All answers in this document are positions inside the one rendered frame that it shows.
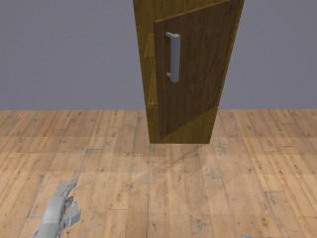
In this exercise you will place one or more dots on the handle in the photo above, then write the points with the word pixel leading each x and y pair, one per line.
pixel 175 40

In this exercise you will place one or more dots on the robot left forearm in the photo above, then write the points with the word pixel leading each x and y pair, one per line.
pixel 47 230

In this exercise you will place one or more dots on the robot left hand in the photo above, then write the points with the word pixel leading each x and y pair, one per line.
pixel 55 211

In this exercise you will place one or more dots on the cupboard door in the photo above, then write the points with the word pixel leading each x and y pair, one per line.
pixel 206 35

